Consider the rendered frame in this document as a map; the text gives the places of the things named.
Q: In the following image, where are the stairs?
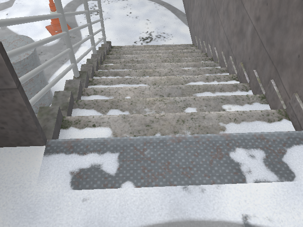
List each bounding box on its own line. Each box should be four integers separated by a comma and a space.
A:
59, 44, 295, 139

